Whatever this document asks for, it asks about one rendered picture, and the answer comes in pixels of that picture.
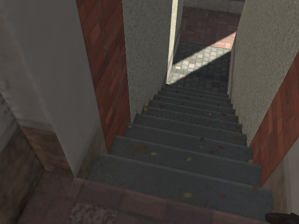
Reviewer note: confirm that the robot right hand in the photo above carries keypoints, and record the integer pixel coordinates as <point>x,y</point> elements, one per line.
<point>282,218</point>

